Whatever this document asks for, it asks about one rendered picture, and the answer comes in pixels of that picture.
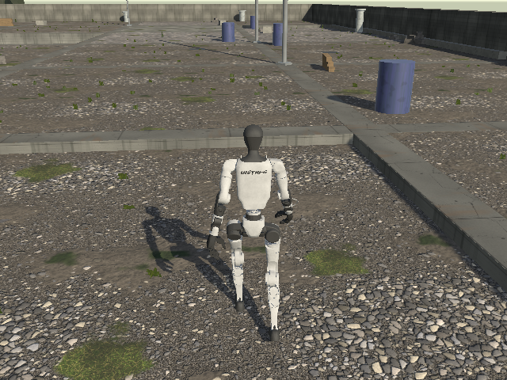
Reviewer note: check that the humanoid robot head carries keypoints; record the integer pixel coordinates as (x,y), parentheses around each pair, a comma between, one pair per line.
(253,135)

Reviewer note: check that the right robot upper arm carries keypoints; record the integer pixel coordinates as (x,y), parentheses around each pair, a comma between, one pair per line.
(281,178)

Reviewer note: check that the left robot hand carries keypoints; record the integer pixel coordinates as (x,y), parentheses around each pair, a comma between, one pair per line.
(210,245)

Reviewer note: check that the right robot thigh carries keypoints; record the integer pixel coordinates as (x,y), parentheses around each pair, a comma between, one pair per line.
(272,248)

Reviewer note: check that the right robot hand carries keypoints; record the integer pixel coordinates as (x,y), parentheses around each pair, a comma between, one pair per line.
(287,220)

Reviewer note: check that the right robot forearm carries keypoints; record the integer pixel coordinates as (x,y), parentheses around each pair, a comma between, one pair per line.
(287,204)

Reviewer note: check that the left robot forearm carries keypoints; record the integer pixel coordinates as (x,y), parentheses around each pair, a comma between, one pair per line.
(217,218)

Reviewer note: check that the left robot upper arm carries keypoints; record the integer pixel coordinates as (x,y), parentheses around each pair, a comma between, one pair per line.
(229,167)

